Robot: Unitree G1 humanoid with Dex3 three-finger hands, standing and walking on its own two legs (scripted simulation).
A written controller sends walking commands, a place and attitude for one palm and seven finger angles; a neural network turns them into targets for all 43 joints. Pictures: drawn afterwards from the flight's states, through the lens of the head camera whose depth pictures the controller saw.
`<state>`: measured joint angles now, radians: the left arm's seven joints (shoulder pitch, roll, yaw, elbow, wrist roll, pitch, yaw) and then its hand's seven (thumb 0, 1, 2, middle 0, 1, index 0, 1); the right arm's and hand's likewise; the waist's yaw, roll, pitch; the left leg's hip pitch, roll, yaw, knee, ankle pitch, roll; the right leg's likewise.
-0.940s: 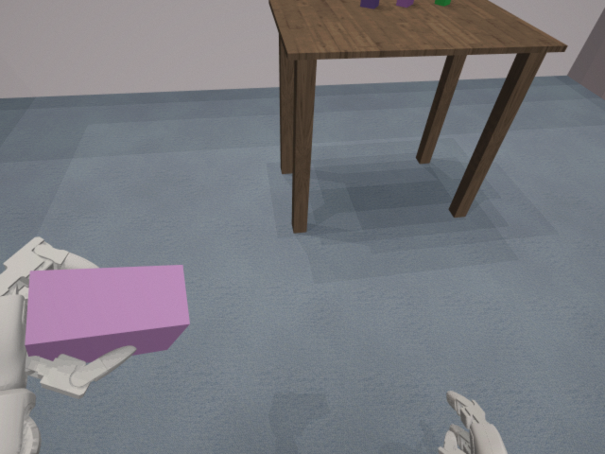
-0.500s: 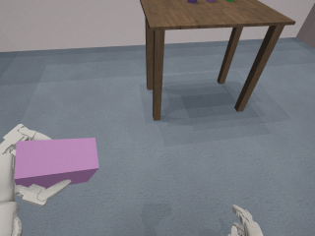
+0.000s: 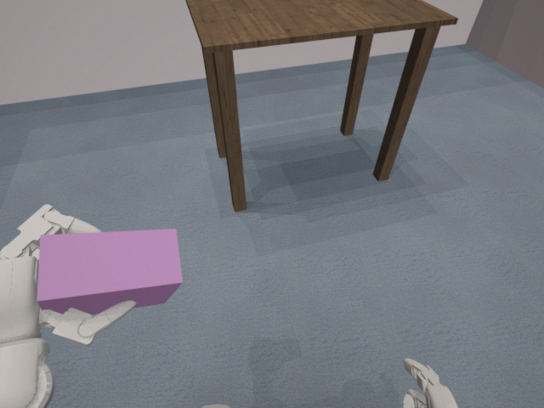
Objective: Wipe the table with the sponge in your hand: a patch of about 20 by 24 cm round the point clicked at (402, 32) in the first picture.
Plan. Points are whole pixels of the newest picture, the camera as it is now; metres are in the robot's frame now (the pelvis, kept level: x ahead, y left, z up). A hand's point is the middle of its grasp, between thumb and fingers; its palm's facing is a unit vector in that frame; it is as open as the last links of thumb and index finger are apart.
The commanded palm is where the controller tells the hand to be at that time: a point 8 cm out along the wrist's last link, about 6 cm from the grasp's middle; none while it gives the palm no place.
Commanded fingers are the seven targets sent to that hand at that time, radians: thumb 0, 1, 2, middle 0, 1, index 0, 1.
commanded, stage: walk to a spot facing it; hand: left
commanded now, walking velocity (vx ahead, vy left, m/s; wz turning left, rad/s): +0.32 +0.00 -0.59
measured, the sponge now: (133, 272) +0.24 +0.19 +0.14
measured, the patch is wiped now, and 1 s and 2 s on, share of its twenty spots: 0.00 0.00 0.00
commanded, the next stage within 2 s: turn to face it in 1.84 s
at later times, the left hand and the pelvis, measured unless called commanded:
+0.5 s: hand (199, 154) +0.41 +0.14 +0.18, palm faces +0.09 -0.89 -0.45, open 10.5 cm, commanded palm +0.36 +0.21 +0.19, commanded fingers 0.00 0.10 1.30 -1.20 -1.60 -1.20 -1.60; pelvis +0.12 -0.01 +0.01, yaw -18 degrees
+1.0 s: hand (272, 99) +0.54 +0.05 +0.20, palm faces +0.10 -0.89 -0.44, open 10.5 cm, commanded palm +0.52 +0.10 +0.19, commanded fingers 0.00 0.10 1.30 -1.20 -1.60 -1.20 -1.60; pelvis +0.26 -0.10 +0.00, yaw -22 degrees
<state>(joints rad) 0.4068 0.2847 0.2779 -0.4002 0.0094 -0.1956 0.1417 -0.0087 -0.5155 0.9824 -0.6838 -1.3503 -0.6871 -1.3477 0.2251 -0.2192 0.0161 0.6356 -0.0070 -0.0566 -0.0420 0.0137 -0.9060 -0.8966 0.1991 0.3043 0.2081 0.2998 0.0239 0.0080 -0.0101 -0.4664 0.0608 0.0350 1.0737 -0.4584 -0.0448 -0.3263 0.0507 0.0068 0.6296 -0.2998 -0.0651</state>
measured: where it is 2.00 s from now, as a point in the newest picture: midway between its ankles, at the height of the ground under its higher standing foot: (357, 348)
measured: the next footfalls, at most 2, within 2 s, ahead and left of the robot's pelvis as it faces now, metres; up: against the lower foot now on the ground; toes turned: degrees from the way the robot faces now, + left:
left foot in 0.22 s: +0.12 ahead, +0.15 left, +0.00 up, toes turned +0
right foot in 0.60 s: +0.21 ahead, -0.17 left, +0.00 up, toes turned -31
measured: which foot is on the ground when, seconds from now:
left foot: up 0.00-0.20, down 0.22-0.60, up 0.62-1.00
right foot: down 0.00-0.22, up 0.24-0.58, down 0.60-1.00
